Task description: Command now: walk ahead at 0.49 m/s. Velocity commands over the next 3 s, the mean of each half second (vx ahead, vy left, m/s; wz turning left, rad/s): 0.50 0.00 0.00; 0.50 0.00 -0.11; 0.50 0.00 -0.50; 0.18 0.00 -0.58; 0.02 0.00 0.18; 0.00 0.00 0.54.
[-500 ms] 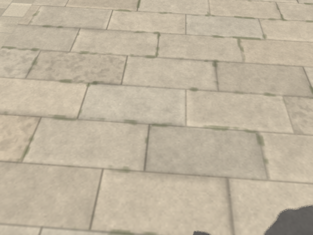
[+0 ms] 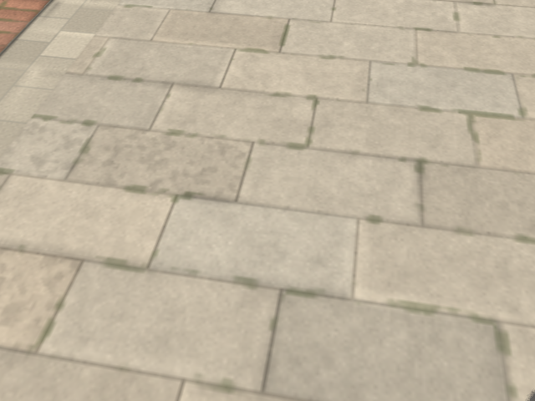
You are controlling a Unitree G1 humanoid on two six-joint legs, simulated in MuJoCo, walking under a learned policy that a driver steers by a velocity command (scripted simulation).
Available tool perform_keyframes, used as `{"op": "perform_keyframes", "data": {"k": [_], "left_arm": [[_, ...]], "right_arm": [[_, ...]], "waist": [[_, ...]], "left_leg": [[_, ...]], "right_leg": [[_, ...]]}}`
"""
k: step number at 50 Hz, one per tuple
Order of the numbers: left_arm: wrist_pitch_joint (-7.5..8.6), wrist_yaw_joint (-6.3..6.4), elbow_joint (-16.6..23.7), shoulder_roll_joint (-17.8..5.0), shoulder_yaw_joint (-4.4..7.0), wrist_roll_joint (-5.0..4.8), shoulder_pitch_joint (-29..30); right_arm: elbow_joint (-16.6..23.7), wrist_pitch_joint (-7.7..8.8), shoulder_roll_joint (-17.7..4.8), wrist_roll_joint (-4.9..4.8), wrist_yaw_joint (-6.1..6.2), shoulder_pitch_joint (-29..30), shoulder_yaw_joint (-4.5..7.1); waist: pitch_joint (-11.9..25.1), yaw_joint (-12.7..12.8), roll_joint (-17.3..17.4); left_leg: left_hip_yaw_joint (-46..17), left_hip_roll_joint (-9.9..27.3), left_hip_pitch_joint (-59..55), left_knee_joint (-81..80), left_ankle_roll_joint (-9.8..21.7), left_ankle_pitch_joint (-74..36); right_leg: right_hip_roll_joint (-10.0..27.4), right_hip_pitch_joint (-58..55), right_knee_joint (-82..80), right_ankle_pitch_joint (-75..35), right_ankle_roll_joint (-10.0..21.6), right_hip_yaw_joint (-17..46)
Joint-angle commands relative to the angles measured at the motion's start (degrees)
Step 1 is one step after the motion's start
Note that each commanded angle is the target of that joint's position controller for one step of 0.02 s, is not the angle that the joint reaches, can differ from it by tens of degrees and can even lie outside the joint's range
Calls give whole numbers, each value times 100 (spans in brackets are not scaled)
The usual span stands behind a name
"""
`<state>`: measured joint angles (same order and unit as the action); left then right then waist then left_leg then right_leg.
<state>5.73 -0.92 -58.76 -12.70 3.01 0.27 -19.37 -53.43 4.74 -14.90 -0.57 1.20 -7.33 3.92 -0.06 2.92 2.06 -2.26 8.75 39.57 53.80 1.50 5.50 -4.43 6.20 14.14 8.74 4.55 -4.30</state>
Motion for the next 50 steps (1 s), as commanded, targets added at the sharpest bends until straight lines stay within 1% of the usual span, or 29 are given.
{"op": "perform_keyframes", "data": {"k": [1, 4, 8, 10, 11, 12, 13, 14, 15, 16, 17, 18, 19, 21, 24, 26, 30, 35, 38, 39, 40, 41, 42, 43, 44, 45, 46, 48, 50], "left_arm": [[63, 114, 351, -868, 142, -42, 164], [32, 137, 231, -924, 157, -100, -218], [-88, 156, 63, -972, 206, -132, -547], [-148, 173, 63, -1053, 250, -137, -470], [-175, 176, 99, -1105, 266, -135, -342], [-207, 173, 138, -1053, 243, -132, -209], [-213, 171, 234, -865, 158, -79, -190], [-113, 106, 318, -231, -33, -39, -841], [47, 76, 269, -272, -52, -108, -731], [149, 54, 419, -807, 92, -276, -200], [188, 73, 540, -886, 102, -315, 210], [169, 117, 558, -855, 135, -240, 417], [91, 150, 534, -788, 180, -180, 349], [-65, 162, 470, -509, 162, -154, 121], [-141, 185, 647, -519, 186, -95, 563], [-128, 166, 787, -495, 188, -60, 980], [-81, 77, 994, -358, 117, -100, 1789], [-25, -80, 1268, -421, 67, -151, 2440], [24, -138, 1240, -672, 155, -158, 2049], [25, -133, 1064, -840, 250, -145, 1429], [8, -108, 740, -1131, 399, -130, 443], [-19, -78, 561, -1615, 528, -58, -435], [-42, -122, 476, -1695, 506, -122, -663], [-37, -123, 532, -1244, 367, -166, -447], [-20, -102, 688, -1058, 313, -151, 79], [-6, -100, 808, -956, 276, -79, 485], [2, -106, 872, -803, 229, -13, 744], [6, -88, 893, -690, 187, -8, 794], [15, -8, 872, -893, 235, -76, 617]], "right_arm": [[274, 45, -211, 18, -49, 194, 39], [428, 71, -140, -31, -127, 808, -22], [674, 124, -213, -77, -270, 1290, -55], [697, 161, -367, -91, -319, 1117, -12], [628, 178, -508, -89, -323, 777, 53], [396, 185, -712, -73, -306, 3, 176], [94, 182, -1072, -29, -261, -1099, 322], [-83, 145, -1671, 68, -237, -1937, 477], [-109, 130, -1303, 34, -253, -1993, 345], [-45, 147, -945, -11, -251, -1506, 226], [113, 149, -723, 0, -243, -961, 153], [169, 157, -531, 51, -264, -560, 89], [178, 182, -380, 103, -280, -368, 39], [89, 195, -350, 109, -295, -421, 30], [-39, 211, -627, 96, -192, -724, 90], [-97, 176, -649, 77, -122, -905, 87], [-195, 136, -698, 16, -62, -1251, 85], [-429, 15, -763, -40, -30, -1682, 139], [-418, -69, -883, -52, -5, -1509, 201], [-374, -101, -905, -53, 1, -1323, 205], [-317, -124, -762, -15, 10, -1301, 152], [-201, -82, -395, 84, -4, -1746, 32], [-214, 83, 79, 124, -76, -2047, -134], [-116, 235, -451, -38, -126, -1526, -7], [68, 338, -650, -151, -137, -971, 30], [132, 384, -665, -100, -98, -666, 43], [147, 364, -656, -13, -62, -607, 92], [195, 250, -501, 38, -29, -727, 113], [297, 156, -432, 81, 22, -538, 118]], "waist": [[-361, -169, -457], [-448, 52, -452], [-563, 138, -485], [-427, -48, -607], [-201, -270, -707], [257, -683, -691], [1034, -1093, -489], [1969, -950, 803], [2339, -978, 1183], [1536, -928, 884], [950, -779, 506], [517, -600, 137], [324, -383, 210], [198, -205, 287], [-69, -213, 112], [-152, -302, 79], [-324, -547, 125], [-546, -691, 139], [-268, -351, 298], [116, 12, 333], [747, 393, 184], [1608, 389, -749], [2130, 195, -1900], [1747, 300, -1472], [1003, 241, -1141], [640, 97, -590], [403, -115, -400], [356, -366, -513], [168, -389, -549]], "left_leg": [[47, -30, -53, -1048, -90, -998], [237, -235, -228, -1809, -106, -1295], [200, -332, -20, -2333, 44, -777], [264, -449, -382, -2493, 197, -321], [407, -620, -944, -2546, 294, -137], [582, -829, -1994, -2643, 440, -156], [159, -447, -3698, -2423, 715, -234], [-2417, 1090, -6106, -2645, 1635, 582], [-4065, 1462, -6435, -3610, 1836, 1094], [-3296, 1242, -5828, -3664, 1491, 1264], [-2455, 1042, -4947, -3757, 1292, 878], [-1850, 820, -4061, -3971, 1192, 414], [-1421, 611, -3476, -4160, 1090, 141], [-1013, 441, -2953, -4457, 1126, -100], [-676, 436, -2919, -4690, 1227, -605], [-472, 371, -3079, -4733, 1158, -765], [-60, 183, -3200, -4803, 976, -625], [-93, 564, -4138, -4434, 927, -738], [-68, 681, -4460, -3810, 761, -2050], [177, 514, -4424, -3103, 639, -3028], [476, 183, -3939, -1888, 448, -3156], [754, -363, -2095, 195, 122, -1436], [246, -1237, -439, 1649, -105, 2592], [-310, -918, 284, 2266, 28, 2641], [-224, -660, 582, 2234, 125, 2109], [-159, -432, 386, 1939, 161, 1595], [-173, -254, 12, 1528, 151, 1302], [-207, -148, -527, 972, 82, 1155], [-123, -182, -519, 347, -85, 931]], "right_leg": [[1498, 420, -931, -662, 783, 915], [1502, 108, -879, -627, 709, 743], [1860, -801, -461, -904, 658, 793], [1996, -1086, -119, -1569, 552, 824], [1953, -1119, 284, -2498, 476, 752], [1709, -973, 1189, -3379, 345, 536], [1398, -124, 2615, -2949, 154, 301], [481, 2292, 4992, -660, -299, 47], [112, 3228, 5982, 2350, -289, 894], [499, 3787, 6408, 2141, -147, 1113], [833, 3798, 6256, 1606, -74, 921], [1064, 3553, 5859, 1151, -76, 811], [1254, 3164, 5503, 859, -77, 846], [1337, 2764, 5173, 652, -128, 795], [1387, 3226, 4426, 28, -304, 743], [1363, 3459, 3727, -592, -388, 709], [1104, 3175, 2385, -1505, -402, 444], [979, 3358, 1694, -1117, -236, 462], [742, 2588, 1506, -487, 0, 296], [522, 1743, 1435, -474, 132, 81], [490, 335, 1548, -603, 318, 117], [1734, -1790, 1612, -386, 971, 2010], [2505, -2910, 597, 648, 1589, 4496], [2334, -2756, 323, 1216, 1355, 4484], [2169, -1987, 244, 815, 1165, 3736], [1982, -1163, 126, 233, 1093, 3182], [1827, -437, 2, -351, 1051, 2769], [1632, 160, -262, -660, 1080, 2442], [1551, 488, -454, -683, 1133, 2201]]}}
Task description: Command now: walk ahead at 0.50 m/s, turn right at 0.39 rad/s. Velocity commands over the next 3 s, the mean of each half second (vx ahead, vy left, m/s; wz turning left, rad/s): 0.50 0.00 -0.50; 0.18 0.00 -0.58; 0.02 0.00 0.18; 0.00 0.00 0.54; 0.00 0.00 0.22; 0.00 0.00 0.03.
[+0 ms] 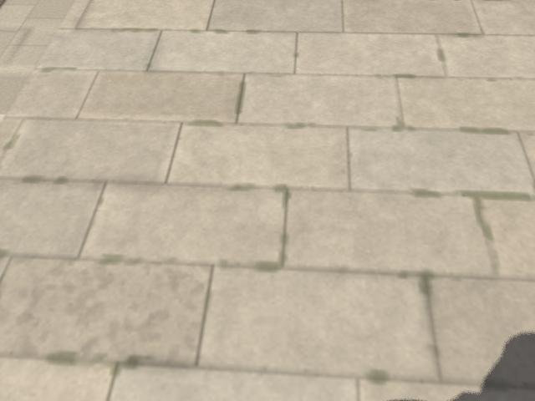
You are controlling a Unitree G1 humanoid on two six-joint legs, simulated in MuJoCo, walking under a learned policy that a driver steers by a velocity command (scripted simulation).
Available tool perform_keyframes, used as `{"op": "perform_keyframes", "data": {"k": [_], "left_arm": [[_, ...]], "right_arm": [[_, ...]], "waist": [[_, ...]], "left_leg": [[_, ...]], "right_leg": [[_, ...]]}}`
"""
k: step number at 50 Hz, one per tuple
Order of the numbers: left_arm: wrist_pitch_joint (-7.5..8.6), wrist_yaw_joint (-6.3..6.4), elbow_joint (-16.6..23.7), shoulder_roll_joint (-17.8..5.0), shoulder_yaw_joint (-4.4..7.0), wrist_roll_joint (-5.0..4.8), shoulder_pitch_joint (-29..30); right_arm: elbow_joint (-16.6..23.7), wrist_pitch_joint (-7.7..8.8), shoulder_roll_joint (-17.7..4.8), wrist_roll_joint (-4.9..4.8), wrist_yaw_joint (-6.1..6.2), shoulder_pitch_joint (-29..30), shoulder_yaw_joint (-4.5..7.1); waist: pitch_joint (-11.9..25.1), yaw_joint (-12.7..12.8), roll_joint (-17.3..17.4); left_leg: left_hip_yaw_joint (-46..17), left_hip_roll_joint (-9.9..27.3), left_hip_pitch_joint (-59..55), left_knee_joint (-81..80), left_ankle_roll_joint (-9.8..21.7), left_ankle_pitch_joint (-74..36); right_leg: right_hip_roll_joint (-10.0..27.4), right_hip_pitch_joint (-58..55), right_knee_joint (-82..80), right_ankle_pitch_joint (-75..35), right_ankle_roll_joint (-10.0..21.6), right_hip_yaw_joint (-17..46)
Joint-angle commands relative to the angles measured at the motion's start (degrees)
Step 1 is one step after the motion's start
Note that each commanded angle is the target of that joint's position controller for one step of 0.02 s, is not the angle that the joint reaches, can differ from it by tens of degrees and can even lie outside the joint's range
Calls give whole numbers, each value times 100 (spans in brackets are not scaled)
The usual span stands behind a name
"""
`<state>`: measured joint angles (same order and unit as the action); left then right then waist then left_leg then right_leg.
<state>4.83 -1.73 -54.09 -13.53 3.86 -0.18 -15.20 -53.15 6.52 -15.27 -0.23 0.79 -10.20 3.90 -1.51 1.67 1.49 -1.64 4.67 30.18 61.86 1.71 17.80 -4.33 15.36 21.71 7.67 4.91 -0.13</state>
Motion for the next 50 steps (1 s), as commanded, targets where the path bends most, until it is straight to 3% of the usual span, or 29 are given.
{"op": "perform_keyframes", "data": {"k": [1, 6, 10, 13, 14, 15, 16, 17, 18, 19, 20, 21, 22, 24, 27, 31, 34, 37, 38, 39, 40, 41, 42, 43, 44, 45, 46, 47, 50], "left_arm": [[105, 124, 391, -915, 179, -42, 84], [29, 261, 348, -974, 208, -81, -367], [-42, 284, 267, -950, 223, -137, -712], [-113, 325, 335, -1034, 273, -131, -652], [-137, 331, 386, -1003, 273, -124, -578], [-140, 322, 473, -858, 226, -102, -490], [-122, 293, 630, -561, 120, -36, -372], [-31, 275, 791, -95, -7, -125, -1118], [-3, 281, 758, -555, 44, -238, -1200], [-24, 288, 800, -1007, 158, -241, -723], [-64, 300, 860, -997, 182, -199, -389], [-87, 297, 927, -918, 198, -141, -204], [-130, 267, 972, -816, 221, -135, -187], [-224, 227, 1083, -571, 195, -173, -154], [-308, 224, 1343, -464, 171, -94, 47], [-323, 60, 1593, -396, 112, -72, 559], [-373, -75, 1838, -536, 154, -48, 912], [-405, -145, 1919, -829, 285, -13, 661], [-388, -130, 1792, -994, 385, -9, 145], [-383, -16, 1680, -1399, 542, 5, -363], [-424, 135, 1777, -1999, 624, 37, -398], [-381, 89, 2042, -1953, 529, 98, -267], [-365, 42, 2135, -1585, 445, 73, -99], [-347, 48, 2126, -1388, 385, -12, 223], [-369, 78, 2128, -1255, 345, -59, 436], [-408, 121, 2155, -1194, 317, -51, 616], [-443, 147, 2206, -1224, 316, 24, 729], [-454, 170, 2244, -1259, 332, 73, 781], [-468, 265, 2258, -1236, 324, 73, 793]], "right_arm": [[368, -47, -400, 62, 83, -4, 122], [715, -15, -280, 22, 2, 1088, 67], [956, 50, -350, -54, -91, 1614, 33], [1015, 142, -604, -73, -142, 1491, 89], [946, 171, -684, -70, -139, 1176, 124], [793, 199, -857, -27, -109, 552, 213], [669, 220, -1179, 65, -69, -391, 309], [526, 130, -1708, 122, -53, -1049, 441], [513, 86, -1259, 31, -83, -1033, 343], [662, 75, -767, 12, -87, -672, 210], [714, 44, -617, 44, -92, -342, 151], [697, 16, -480, 68, -102, -96, 106], [674, 9, -411, 112, -100, 16, 74], [621, 30, -475, 113, -99, 63, 102], [554, 22, -758, 102, -35, 113, 197], [589, -144, -918, 39, 92, 186, 231], [549, -244, -1060, -71, 115, 34, 262], [603, -349, -1240, -191, 149, 115, 330], [625, -388, -1189, -212, 156, 148, 320], [603, -386, -1028, -102, 124, -174, 268], [793, -356, -455, 282, 50, -510, 79], [882, -298, -611, 171, -33, -729, 22], [927, -303, -968, -36, -70, -219, 113], [1024, -338, -937, -73, -41, 51, 99], [953, -400, -889, 18, 36, 101, 102], [985, -478, -960, 71, 92, 117, 131], [999, -543, -964, 75, 99, 69, 142], [1006, -573, -881, 78, 107, 2, 128], [930, -617, -680, 72, 132, -151, 56]], "waist": [[200, -221, -466], [-48, 97, -582], [-81, 274, -601], [20, 100, -737], [136, -82, -802], [498, -380, -762], [1278, -802, -313], [2093, -567, 1415], [2074, -558, 1573], [1279, -649, 849], [805, -560, 394], [450, -450, 308], [288, -313, 448], [120, -219, 499], [111, -91, 336], [259, -233, 369], [296, -313, 386], [434, -85, 449], [650, 191, 286], [984, 358, -300], [1402, -53, -1812], [2556, -25, -1665], [2318, 223, -834], [1712, 108, -587], [1312, -33, -221], [1082, -179, -327], [991, -296, -479], [988, -350, -582], [1200, -343, -644]], "left_leg": [[-168, 198, 544, -850, -194, -584], [-117, -159, 214, -2713, -334, -2186], [-196, -312, -18, -3316, -340, -2240], [-252, -353, -449, -3636, -249, -1667], [-191, -378, -880, -3768, -164, -1510], [-177, -321, -1797, -3861, 2, -1425], [-885, 507, -3268, -3667, 348, -1221], [-3227, 1906, -5313, -3990, 1240, -602], [-4222, 2136, -5306, -4354, 1386, 442], [-3339, 1829, -4585, -4440, 1090, 506], [-2479, 1551, -3811, -4534, 878, -18], [-1947, 1320, -3183, -4712, 806, -513], [-1512, 1155, -2780, -4878, 738, -804], [-926, 1056, -2362, -5120, 791, -1578], [-92, 1093, -2267, -5007, 916, -3857], [841, 850, -2179, -4893, 739, -4015], [954, 996, -2593, -4576, 627, -3864], [999, 1093, -2885, -3661, 449, -4494], [1144, 903, -2768, -2838, 288, -4467], [1291, 514, -2093, -1582, -65, -3474], [1328, -198, -176, 389, -474, 1335], [76, -727, 677, 1756, -566, 2606], [-355, -471, 943, 1860, -481, 2014], [-312, -307, 1063, 1530, -421, 1513], [-323, -135, 948, 1104, -438, 1177], [-346, -75, 635, 720, -444, 979], [-289, -136, 281, 494, -441, 831], [-232, -222, 99, 200, -461, 738], [-153, -242, -229, -542, -567, 454]], "right_leg": [[1521, -363, -1278, -563, 1098, 1722], [1165, -92, -1245, -285, 761, 1350], [1293, -464, -875, -107, 693, 1650], [1444, -823, -346, -237, 586, 2065], [1373, -822, -81, -434, 519, 2121], [1081, -640, 523, -765, 372, 2012], [694, 52, 2017, -353, 173, 1590], [-143, 2065, 3936, 1972, -236, 765], [268, 2930, 4936, 2651, -267, 915], [528, 3152, 5205, 2183, -262, 966], [763, 2987, 5138, 1711, -293, 782], [905, 2824, 4868, 1398, -315, 735], [1064, 2598, 4663, 1191, -308, 728], [1141, 2380, 4421, 1024, -359, 585], [1081, 2382, 3655, 614, -531, 410], [908, 1668, 2233, -744, -501, -27], [802, 1486, 1627, -690, -369, -118], [516, 1010, 1181, -39, -86, -336], [306, 317, 696, -374, 73, -432], [437, -822, 380, -1985, 338, -8], [1907, -2362, 915, -5008, 1071, 1961], [2797, -3062, 492, -4180, 2147, 3801], [2445, -2700, 233, -3425, 1881, 3271], [2135, -2080, 157, -2759, 1536, 2671], [1879, -1423, 26, -2130, 1257, 2384], [1731, -784, -120, -1766, 1154, 2230], [1588, -314, -244, -1570, 1099, 2134], [1494, -104, -292, -1574, 1086, 2064], [1447, 10, -239, -1565, 1045, 1764]]}}
Over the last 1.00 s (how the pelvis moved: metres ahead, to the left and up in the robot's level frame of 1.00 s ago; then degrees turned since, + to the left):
0.59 0.00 0.00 -5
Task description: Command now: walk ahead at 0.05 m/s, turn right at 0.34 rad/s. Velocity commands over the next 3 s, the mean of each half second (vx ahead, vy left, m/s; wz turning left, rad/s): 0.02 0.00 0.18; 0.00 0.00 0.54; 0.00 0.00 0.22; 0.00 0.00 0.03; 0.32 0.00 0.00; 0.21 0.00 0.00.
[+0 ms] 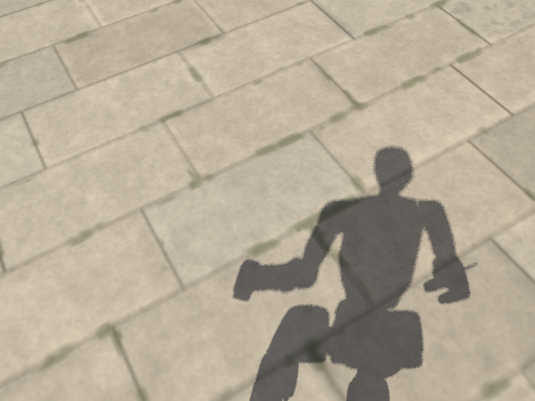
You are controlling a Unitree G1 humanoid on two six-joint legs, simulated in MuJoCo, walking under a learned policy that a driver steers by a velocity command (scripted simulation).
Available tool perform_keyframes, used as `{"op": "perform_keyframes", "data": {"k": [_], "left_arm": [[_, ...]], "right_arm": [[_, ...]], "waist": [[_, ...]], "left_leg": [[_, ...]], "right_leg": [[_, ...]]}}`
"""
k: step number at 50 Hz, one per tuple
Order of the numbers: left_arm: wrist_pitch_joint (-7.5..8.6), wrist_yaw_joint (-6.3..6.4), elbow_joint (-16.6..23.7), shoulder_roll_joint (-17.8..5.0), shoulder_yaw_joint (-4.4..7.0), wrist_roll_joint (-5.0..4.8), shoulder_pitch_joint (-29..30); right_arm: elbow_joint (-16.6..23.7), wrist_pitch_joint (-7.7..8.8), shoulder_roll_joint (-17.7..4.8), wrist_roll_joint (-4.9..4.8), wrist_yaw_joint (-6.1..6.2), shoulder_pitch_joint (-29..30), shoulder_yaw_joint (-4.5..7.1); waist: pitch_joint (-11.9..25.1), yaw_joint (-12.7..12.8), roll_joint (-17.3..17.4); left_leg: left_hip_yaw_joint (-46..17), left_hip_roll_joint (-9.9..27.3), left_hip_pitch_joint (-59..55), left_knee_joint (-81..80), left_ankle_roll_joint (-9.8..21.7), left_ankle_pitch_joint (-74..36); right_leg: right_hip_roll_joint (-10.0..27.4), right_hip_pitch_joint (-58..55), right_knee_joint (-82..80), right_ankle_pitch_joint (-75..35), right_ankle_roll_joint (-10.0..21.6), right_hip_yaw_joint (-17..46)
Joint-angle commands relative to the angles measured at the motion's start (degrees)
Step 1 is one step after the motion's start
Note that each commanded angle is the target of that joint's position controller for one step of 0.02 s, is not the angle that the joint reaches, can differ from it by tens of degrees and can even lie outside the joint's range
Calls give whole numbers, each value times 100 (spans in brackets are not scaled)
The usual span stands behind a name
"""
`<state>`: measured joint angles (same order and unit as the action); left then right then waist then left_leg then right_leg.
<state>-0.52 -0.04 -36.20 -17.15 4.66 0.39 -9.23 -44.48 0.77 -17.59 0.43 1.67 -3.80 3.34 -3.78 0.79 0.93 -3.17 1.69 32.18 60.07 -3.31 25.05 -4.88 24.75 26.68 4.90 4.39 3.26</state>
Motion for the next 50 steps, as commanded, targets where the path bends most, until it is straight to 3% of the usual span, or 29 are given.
{"op": "perform_keyframes", "data": {"k": [1, 5, 8, 9, 10, 11, 13, 15, 18, 21, 22, 23, 24, 25, 26, 27, 30, 32, 34, 35, 36, 37, 38, 39, 40, 41, 42, 46, 50], "left_arm": [[59, 116, 454, -796, 211, 22, 220], [66, 66, 202, -349, -6, 145, 187], [101, 2, -27, -304, -77, 144, 74], [116, 22, -95, -342, -72, 140, -91], [127, 61, -108, -440, -31, 185, -355], [148, 91, -69, -329, -31, 172, -349], [115, 173, 35, -424, 26, 99, 178], [49, 201, 60, -392, 65, 92, 171], [61, 168, 86, -289, 113, 58, 121], [69, 157, 63, -390, 211, 51, -98], [56, 166, 25, -484, 247, 57, -287], [57, 177, -5, -641, 280, 65, -422], [93, 212, 60, -642, 266, 79, -329], [146, 248, 109, -606, 230, 102, -390], [179, 276, 152, -614, 214, 92, -190], [186, 281, 164, -676, 232, 35, 87], [94, 278, 138, -848, 297, 6, 349], [34, 258, 90, -898, 322, -48, 221], [-9, 226, 34, -868, 312, -178, 202], [-14, 201, -82, -681, 272, -198, -47], [-33, 166, -75, -378, 197, -17, -252], [-3, 194, 316, -279, 119, 169, 191], [32, 232, 368, -576, 196, 57, 618], [25, 254, 310, -643, 223, -46, 611], [9, 302, 168, -666, 255, -6, 469], [-15, 343, 91, -707, 275, 43, 415], [-19, 333, 48, -686, 277, 60, 325], [27, 269, 0, -409, 168, -7, 380], [76, 208, -3, -365, 110, -33, 587]], "right_arm": [[45, -64, -395, -1, 37, -795, 86], [49, -103, -253, -22, -36, -649, 11], [30, -60, -278, 30, -128, -730, 14], [147, -49, -504, 101, -135, -621, 37], [305, -41, -947, 116, -116, -466, 106], [241, -51, -1000, 52, -119, -344, 154], [330, -10, -748, 49, -124, -261, 113], [377, 23, -864, -7, -110, -412, 168], [493, -21, -813, -74, -55, -604, 197], [714, -83, -675, -117, -33, -600, 202], [794, -103, -555, -129, -30, -609, 181], [871, -121, -458, -139, -45, -663, 163], [922, -141, -518, -118, -73, -650, 202], [964, -177, -677, -106, -102, -545, 283], [944, -228, -654, -139, -113, -610, 318], [932, -283, -517, -169, -117, -672, 283], [1023, -343, -261, -162, -200, -563, 172], [1117, -342, -364, -184, -296, -576, 211], [1037, -360, -415, -162, -342, -960, 280], [985, -364, -550, -119, -299, -1155, 352], [1079, -333, -1138, -99, -212, -1242, 504], [1371, -252, -1680, 74, -200, -1129, 551], [1363, -117, -1483, 219, -262, -1284, 509], [1322, -27, -1344, 188, -262, -1060, 446], [1329, -18, -1169, 48, -208, -758, 416], [1370, -50, -980, -61, -153, -526, 345], [1403, -85, -917, -79, -107, -419, 306], [1401, -126, -889, -73, 6, -615, 303], [1428, -198, -970, -74, 49, -643, 352]], "waist": [[1479, -224, -622], [1266, -77, -846], [843, -177, -761], [644, -93, -553], [505, 213, 107], [396, 353, 956], [230, 148, 1053], [315, 62, 1047], [502, -15, 760], [663, -6, 38], [736, 7, -441], [827, -17, -1080], [910, 3, -1444], [908, 91, -1095], [883, -36, -706], [765, -161, -618], [769, -110, -889], [961, -56, -1028], [1086, -251, -912], [1013, -262, -591], [806, -125, 820], [741, -155, 1963], [1196, -560, 1225], [939, -347, 942], [825, -167, 619], [796, -77, 589], [865, 13, 598], [1062, -56, 508], [995, -172, 710]], "left_leg": [[28, 101, -614, -561, -81, -442], [124, 223, -1432, -1497, -14, -808], [417, 10, -2101, -2872, 239, -1326], [56, 245, -2008, -3162, 400, -1725], [-605, 782, -1754, -3372, 641, -2289], [-1048, 920, -1088, -3783, 966, -1451], [-1351, 878, -644, -4091, 938, -884], [-1418, 804, -779, -3966, 906, -1074], [-1429, 631, -877, -3623, 912, -1340], [-1004, 204, -503, -2880, 686, -1247], [-641, -42, -214, -2320, 520, -1008], [-179, -270, 56, -1565, 356, -598], [108, -186, 276, -499, 236, 603], [-13, -36, 494, 545, 154, 1096], [-110, 90, 518, 954, 110, 985], [-120, 249, 457, 632, 90, 688], [399, 215, -499, -594, 80, 79], [623, 71, -924, -1380, 145, -217], [925, -192, -1655, -2595, 342, -1095], [758, -300, -2171, -3170, 517, -1516], [-862, 694, -2875, -3702, 955, -3148], [-2938, 2072, -2888, -3876, 2157, -4648], [-2946, 2119, -2736, -4051, 2545, -4172], [-2427, 1759, -2607, -4010, 2225, -3664], [-2027, 1425, -2537, -3922, 1849, -3257], [-1810, 1255, -2419, -3872, 1653, -3285], [-1634, 1105, -2203, -3857, 1598, -3533], [-1610, 908, -2473, -3834, 1583, -3328], [-1889, 850, -2449, -3836, 1584, -2497]], "right_leg": [[1469, -836, -739, -1062, 1049, 1312], [1387, -378, -901, 693, 834, 1095], [1182, -147, -721, 1953, 405, 906], [1017, -171, -480, 2072, 126, 831], [608, -174, 90, 2192, -141, 475], [279, -610, 340, 1584, -374, -146], [318, -1062, 595, 940, -366, -214], [347, -1120, 643, 856, -277, -222], [431, -1208, 586, 803, -187, -256], [902, -1557, 158, 742, 14, 48], [1331, -1773, -182, 661, 255, 487], [2085, -1970, -611, 236, 669, 1257], [2782, -2000, -761, -522, 1129, 1802], [3037, -1958, -808, -1153, 1397, 1915], [2933, -1858, -755, -1306, 1318, 1565], [2662, -1715, -779, -1094, 1062, 1054], [2064, -1235, -666, -1162, 681, -144], [2120, -1405, -475, -1176, 644, -345], [2121, -1315, 0, -718, 376, -573], [1950, -918, 530, -53, 29, -840], [1375, 360, 2002, 1642, -543, -1372], [579, 1786, 3437, 3569, -905, -892], [558, 1773, 4263, 3534, -851, -67], [630, 1851, 4398, 3006, -756, 80], [725, 1883, 4249, 2448, -736, 118], [765, 1779, 4101, 2097, -769, 152], [681, 1471, 4145, 1848, -814, 103], [499, 1262, 3382, 1382, -903, 134], [424, 875, 2245, 1363, -939, 204]]}}
Over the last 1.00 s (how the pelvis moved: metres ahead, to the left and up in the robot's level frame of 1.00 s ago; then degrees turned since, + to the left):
0.41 -0.04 -0.01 -34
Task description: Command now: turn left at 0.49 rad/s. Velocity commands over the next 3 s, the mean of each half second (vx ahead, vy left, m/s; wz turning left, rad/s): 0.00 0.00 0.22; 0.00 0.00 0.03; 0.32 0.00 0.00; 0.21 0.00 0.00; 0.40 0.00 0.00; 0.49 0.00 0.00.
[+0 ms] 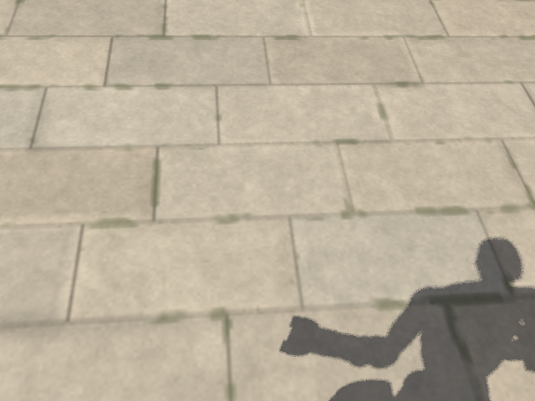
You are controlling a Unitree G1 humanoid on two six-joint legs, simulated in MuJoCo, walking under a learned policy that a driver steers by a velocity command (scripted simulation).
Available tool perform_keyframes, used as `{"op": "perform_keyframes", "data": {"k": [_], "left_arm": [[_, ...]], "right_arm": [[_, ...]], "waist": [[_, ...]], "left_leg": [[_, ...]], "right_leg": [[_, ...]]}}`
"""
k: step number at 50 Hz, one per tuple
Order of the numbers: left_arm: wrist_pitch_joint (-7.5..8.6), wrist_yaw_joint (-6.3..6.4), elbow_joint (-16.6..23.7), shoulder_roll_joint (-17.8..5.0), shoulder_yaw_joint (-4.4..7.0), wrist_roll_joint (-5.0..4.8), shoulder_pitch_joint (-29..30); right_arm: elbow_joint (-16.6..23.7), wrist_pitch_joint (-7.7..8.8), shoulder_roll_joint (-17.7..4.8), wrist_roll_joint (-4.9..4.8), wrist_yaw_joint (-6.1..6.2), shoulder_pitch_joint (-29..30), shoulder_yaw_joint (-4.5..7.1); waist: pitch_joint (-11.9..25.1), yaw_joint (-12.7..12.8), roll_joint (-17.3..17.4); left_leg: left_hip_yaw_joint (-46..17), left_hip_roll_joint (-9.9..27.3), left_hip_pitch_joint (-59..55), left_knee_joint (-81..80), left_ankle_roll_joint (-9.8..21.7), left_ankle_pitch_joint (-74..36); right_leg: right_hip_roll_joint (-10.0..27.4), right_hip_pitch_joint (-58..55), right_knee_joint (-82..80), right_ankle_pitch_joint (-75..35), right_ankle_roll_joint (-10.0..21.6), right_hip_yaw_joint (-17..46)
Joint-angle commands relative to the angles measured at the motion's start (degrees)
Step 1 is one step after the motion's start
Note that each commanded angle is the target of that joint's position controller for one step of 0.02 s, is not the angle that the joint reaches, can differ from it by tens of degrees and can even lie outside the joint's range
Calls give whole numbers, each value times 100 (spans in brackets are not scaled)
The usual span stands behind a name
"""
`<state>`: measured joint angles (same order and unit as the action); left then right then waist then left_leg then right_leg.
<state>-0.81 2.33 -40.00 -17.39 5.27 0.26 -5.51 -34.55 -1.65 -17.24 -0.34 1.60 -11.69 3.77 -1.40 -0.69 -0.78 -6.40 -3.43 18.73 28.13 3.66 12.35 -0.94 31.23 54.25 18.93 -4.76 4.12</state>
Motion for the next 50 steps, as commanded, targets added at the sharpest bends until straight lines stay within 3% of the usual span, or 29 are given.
{"op": "perform_keyframes", "data": {"k": [1, 6, 8, 9, 10, 11, 12, 13, 15, 18, 25, 48, 50], "left_arm": [[115, -53, 353, -356, 43, -33, 202], [195, -175, 338, -399, 25, -78, 140], [254, -239, 264, -309, -1, -55, -92], [283, -257, 247, -363, 0, 12, -179], [291, -236, 305, -677, 44, 121, -266], [261, -212, 280, -907, 67, 171, -2], [257, -207, 284, -488, -41, 150, 116], [264, -211, 320, -343, -92, 114, 235], [281, -206, 279, -494, -65, 42, 126], [298, -218, 278, -422, -122, 64, 0], [267, -226, 303, -282, -166, 31, -183], [299, -199, 0, -135, -155, 0, -323], [280, -187, -58, -94, -165, 3, -419]], "right_arm": [[449, 32, -988, 22, 44, 163, 303], [421, -11, -876, 40, -59, 209, 227], [423, -24, -755, -12, -60, 372, 166], [396, -9, -661, -10, -52, 279, 135], [398, 33, -481, 95, -49, 86, 74], [371, 98, -381, 126, -82, -277, 56], [375, 127, -524, 191, -78, -124, 74], [359, 127, -646, 165, -74, 58, 120], [393, 66, -511, 179, -80, 334, 101], [347, 37, -434, 150, -150, 201, 85], [321, 153, -302, 137, -151, 191, 67], [420, 180, -41, 116, -35, 79, 93], [388, 159, 8, 115, -16, -8, 87]], "waist": [[748, -49, 927], [708, -110, 1006], [702, 116, 928], [713, 146, 791], [853, 22, 188], [715, -420, -889], [719, -302, -1137], [612, -216, -968], [550, -81, -853], [363, -37, -389], [379, 112, 250], [324, 79, 117], [378, 88, 106]], "left_leg": [[-1608, 1362, -1008, -629, 904, -1152], [-1907, 1336, -840, -417, 950, -1607], [-1829, 1134, -721, -233, 750, -1649], [-1748, 980, -492, -175, 518, -1274], [-1384, 659, -109, 278, 176, -412], [-528, -25, 320, 675, -149, 919], [-278, 126, 104, 666, -392, 1208], [-223, 209, -32, 573, -459, 911], [-200, 254, -311, 205, -464, 113], [-276, 331, -588, 46, -227, -372], [-502, 456, -410, -122, -130, -635], [-403, 428, -657, -64, -203, -896], [-270, 282, -618, -72, -167, 235]], "right_leg": [[37, 37, -694, 11, -12, 96], [33, -777, -1574, 225, 135, -41], [31, -1455, -2769, -572, 288, -142], [210, -1985, -3252, -1343, 411, -11], [960, -2541, -3291, -2329, 678, 607], [1549, -2530, -3226, -3149, 1284, 1250], [1812, -2143, -3377, -2705, 1707, 1570], [1565, -2110, -3379, -2317, 1591, 1370], [1134, -2044, -3276, -1719, 1172, 984], [679, -1701, -3144, -764, 757, 413], [414, -1967, -2678, -1041, 645, 79], [360, -1894, -2755, -1076, 586, 87], [251, -1860, -2825, 18, 650, 24]]}}
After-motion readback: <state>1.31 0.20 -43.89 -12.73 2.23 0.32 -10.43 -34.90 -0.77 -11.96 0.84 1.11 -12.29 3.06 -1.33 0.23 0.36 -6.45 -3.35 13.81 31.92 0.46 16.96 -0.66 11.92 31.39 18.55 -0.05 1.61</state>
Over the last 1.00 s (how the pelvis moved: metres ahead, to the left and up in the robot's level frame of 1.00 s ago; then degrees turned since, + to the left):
0.03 0.09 0.01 26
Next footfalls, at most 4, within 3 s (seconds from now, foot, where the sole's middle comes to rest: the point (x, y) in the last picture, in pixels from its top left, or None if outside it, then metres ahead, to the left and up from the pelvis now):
0.20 right None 0.06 -0.15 -0.78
1.62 right None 0.44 -0.11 -0.78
2.08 left None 0.39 0.11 -0.78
2.52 right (307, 307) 0.69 -0.13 -0.78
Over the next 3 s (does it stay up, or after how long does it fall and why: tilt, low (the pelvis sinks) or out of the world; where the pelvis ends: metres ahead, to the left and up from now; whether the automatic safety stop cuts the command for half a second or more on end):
stays up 0.79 -0.02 -0.01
